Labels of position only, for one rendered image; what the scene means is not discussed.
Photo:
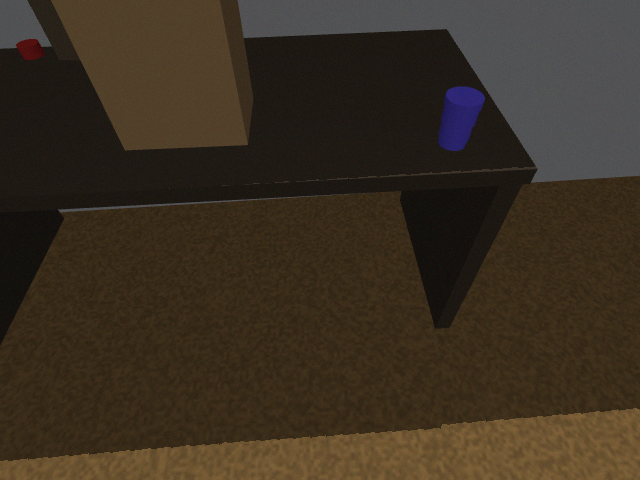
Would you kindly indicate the desk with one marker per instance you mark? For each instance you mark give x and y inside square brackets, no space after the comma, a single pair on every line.
[332,114]

